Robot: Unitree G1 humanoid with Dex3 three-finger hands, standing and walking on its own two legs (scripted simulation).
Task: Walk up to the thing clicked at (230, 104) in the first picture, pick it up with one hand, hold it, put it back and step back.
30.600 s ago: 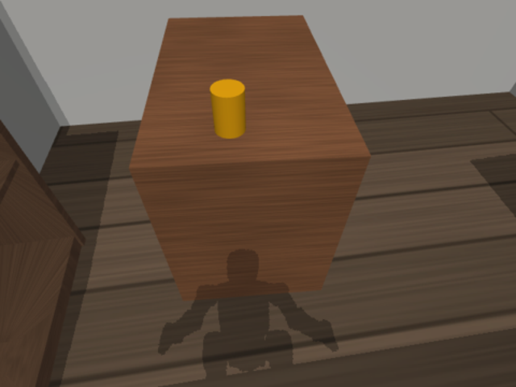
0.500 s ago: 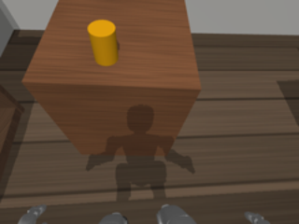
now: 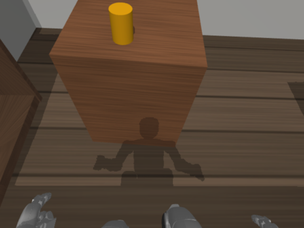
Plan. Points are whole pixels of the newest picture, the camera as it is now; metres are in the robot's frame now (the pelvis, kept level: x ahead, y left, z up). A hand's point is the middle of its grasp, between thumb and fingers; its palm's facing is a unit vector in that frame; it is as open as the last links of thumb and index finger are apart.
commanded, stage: step back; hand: left
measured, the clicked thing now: (121, 24) +0.77 +0.11 +0.06
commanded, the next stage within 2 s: none
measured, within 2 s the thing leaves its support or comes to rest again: neither
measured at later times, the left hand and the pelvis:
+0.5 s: hand out of the picture -0.09 +0.22 -0.13, palm faces -0.07 -0.91 -0.40, open 7.4 cm; pelvis -0.16 -0.05 +0.01, yaw -5 degrees
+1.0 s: hand out of the picture -0.21 +0.20 -0.14, palm faces +0.01 -0.94 -0.35, open 7.4 cm; pelvis -0.32 -0.07 +0.01, yaw +1 degrees
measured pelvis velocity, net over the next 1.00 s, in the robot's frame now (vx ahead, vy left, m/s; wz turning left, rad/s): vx -0.32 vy -0.07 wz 0.01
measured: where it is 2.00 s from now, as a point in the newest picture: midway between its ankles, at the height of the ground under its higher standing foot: outside the picture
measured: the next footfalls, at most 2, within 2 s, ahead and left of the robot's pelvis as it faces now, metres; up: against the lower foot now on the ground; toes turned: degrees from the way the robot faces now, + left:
right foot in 0.38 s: -0.14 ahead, -0.16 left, +0.00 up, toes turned -2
left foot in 0.76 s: -0.23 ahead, +0.06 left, +0.00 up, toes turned +0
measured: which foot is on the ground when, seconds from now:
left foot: down 0.00-0.42, up 0.44-0.74, down 0.76-1.00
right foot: up 0.00-0.36, down 0.38-0.80, up 0.82-1.00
